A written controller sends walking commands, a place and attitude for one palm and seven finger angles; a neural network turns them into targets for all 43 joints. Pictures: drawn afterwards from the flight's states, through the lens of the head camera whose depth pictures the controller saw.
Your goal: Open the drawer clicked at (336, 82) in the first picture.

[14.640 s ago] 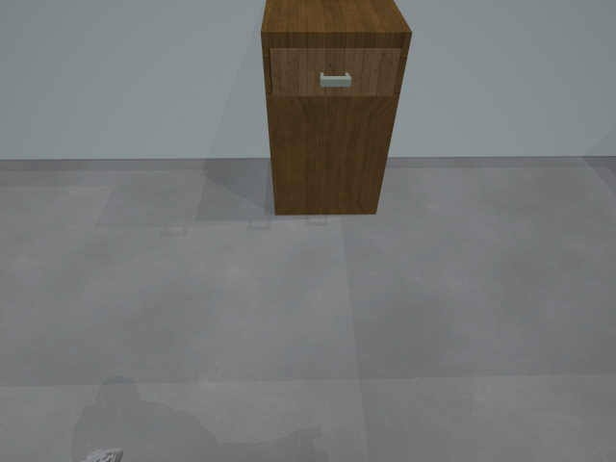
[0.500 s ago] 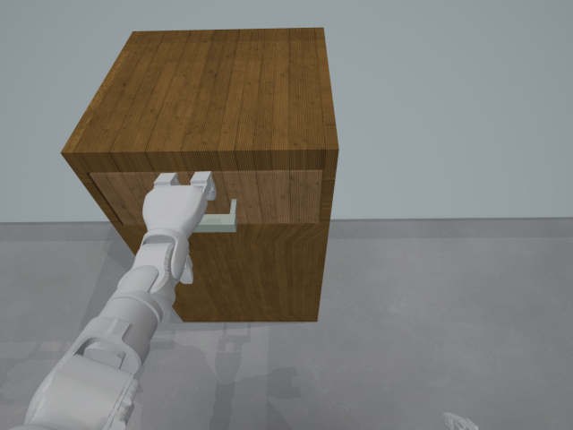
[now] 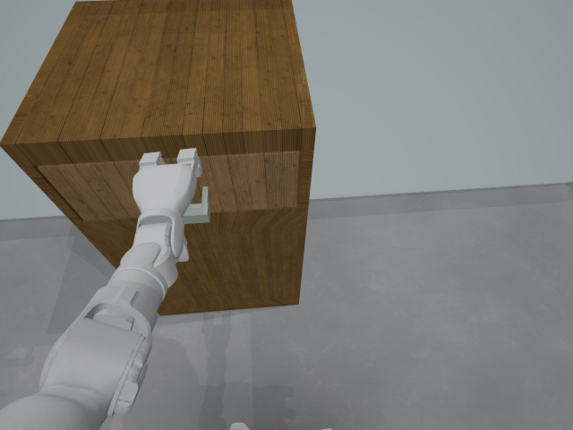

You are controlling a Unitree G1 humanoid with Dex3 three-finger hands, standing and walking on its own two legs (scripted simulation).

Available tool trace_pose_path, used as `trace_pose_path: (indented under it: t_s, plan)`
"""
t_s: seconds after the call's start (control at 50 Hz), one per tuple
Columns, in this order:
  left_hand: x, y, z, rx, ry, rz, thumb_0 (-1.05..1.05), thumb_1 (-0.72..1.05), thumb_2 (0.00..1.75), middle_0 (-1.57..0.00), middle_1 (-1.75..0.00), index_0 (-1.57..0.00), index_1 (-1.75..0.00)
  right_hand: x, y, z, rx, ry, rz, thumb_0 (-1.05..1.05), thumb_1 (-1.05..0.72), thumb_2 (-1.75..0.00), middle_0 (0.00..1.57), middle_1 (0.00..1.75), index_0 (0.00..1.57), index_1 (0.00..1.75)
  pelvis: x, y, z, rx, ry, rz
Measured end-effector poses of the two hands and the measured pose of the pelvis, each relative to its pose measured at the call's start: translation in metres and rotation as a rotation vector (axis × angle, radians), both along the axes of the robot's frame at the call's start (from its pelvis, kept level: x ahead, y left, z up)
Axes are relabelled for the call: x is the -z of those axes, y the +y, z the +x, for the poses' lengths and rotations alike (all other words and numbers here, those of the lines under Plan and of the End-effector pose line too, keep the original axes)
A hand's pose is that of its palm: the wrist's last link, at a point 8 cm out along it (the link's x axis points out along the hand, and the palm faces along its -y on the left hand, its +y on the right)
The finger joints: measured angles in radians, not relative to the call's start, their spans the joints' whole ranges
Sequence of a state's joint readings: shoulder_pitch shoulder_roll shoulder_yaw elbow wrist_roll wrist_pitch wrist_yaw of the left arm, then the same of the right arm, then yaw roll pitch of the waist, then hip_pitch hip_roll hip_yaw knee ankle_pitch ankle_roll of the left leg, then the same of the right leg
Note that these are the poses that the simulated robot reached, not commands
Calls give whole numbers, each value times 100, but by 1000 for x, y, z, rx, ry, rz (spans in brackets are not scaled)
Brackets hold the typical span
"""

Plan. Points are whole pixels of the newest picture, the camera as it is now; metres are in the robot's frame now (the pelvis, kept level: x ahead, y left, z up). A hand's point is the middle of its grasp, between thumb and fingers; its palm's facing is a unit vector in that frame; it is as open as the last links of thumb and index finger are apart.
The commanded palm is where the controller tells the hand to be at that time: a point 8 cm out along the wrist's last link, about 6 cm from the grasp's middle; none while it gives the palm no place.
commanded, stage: move the hooked fingers above the handle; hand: left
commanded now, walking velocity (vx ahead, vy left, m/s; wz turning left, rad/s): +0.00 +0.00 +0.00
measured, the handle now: (181, 204) +0.51 +0.17 -0.05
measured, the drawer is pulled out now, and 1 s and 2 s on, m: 0.00 0.00 0.00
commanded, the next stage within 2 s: lower the fingers behind the handle in 0.60 s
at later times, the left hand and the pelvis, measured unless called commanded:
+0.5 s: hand (166, 211) +0.45 +0.17 +0.01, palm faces -0.01 -0.03 -1.00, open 13.8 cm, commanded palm +0.43 +0.16 +0.07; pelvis +0.00 +0.02 +0.00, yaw +0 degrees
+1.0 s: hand (180, 220) +0.45 +0.15 -0.01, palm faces -0.04 -0.05 -1.00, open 13.8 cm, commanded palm +0.42 +0.16 +0.05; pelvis -0.01 +0.01 +0.00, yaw +0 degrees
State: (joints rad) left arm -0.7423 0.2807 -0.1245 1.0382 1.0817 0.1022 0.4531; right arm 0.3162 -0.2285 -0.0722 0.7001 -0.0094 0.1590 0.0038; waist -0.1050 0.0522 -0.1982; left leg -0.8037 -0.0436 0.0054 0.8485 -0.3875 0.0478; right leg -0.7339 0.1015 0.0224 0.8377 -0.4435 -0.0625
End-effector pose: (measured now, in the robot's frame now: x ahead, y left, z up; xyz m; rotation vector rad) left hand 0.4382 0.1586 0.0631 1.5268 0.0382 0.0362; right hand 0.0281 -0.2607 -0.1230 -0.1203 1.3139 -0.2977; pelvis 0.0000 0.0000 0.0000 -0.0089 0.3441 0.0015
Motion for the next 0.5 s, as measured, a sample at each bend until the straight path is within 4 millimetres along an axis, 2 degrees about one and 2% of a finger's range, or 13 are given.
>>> trace_pose_path:
  t_s: [0.16, 0.3, 0.5]
  plan:
    - [3, 15, -2, -26, 65, 9, 0, -49, 30, -32, -120, -32, -120, -5, 12, -6, 10, 0, 8, 0, -90, -90, 20, 30, 20, 30, -4, 6, 0, 4, -14, -5]
    - [1, 9, -8, 53, 21, -17, 0, -49, 30, -32, -120, -32, -120, -5, 15, -1, -18, -5, -4, 0, -90, -90, 20, 30, 20, 30, -2, 12, -1, -9, -13, -13]
    - [0, 15, -7, -16, 7, 9, 0, -49, 30, -32, -120, -32, -120, -4, 21, 10, -23, -32, 2, 0, -90, -90, 20, 30, 20, 30, 0, 19, -5, -8, -15, -18]
